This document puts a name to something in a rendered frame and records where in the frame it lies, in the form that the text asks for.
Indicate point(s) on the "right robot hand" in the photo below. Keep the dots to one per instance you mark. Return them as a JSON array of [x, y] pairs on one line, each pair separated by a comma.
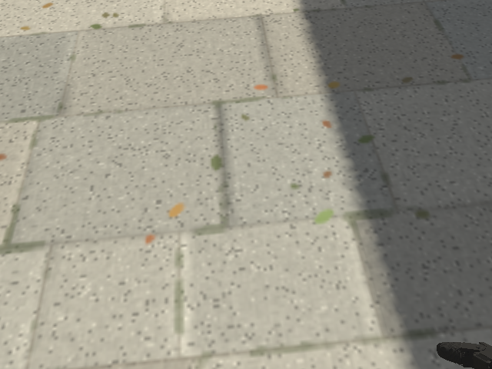
[[477, 356]]

